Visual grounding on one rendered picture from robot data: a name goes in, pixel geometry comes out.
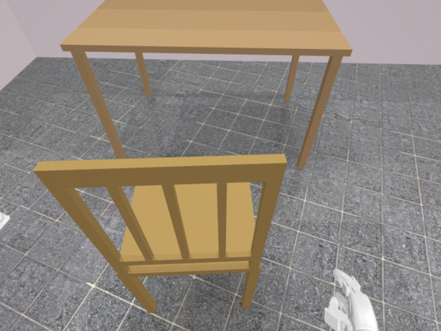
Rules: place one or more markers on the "right robot hand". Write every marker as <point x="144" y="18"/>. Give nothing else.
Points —
<point x="356" y="312"/>

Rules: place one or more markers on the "chair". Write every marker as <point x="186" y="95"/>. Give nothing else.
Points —
<point x="189" y="215"/>

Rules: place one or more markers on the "table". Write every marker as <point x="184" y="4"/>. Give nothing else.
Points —
<point x="264" y="27"/>

